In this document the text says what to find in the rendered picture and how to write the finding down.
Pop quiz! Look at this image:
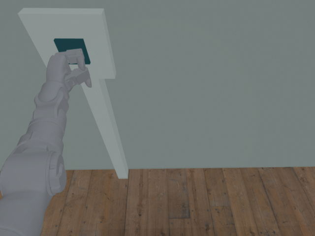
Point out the robot left forearm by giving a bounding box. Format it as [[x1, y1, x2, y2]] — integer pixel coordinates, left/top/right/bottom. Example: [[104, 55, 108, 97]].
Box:
[[0, 81, 69, 196]]

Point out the left robot hand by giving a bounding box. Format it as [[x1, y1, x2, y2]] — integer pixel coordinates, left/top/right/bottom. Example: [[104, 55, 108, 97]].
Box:
[[46, 48, 92, 93]]

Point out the robot left upper arm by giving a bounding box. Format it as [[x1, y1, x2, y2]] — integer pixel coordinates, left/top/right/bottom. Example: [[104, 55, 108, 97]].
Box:
[[0, 151, 66, 236]]

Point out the button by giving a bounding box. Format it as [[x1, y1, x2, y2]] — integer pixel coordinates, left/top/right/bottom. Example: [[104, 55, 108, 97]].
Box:
[[54, 38, 91, 64]]

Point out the panel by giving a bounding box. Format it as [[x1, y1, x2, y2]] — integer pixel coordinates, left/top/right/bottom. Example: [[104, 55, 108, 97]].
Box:
[[18, 8, 128, 179]]

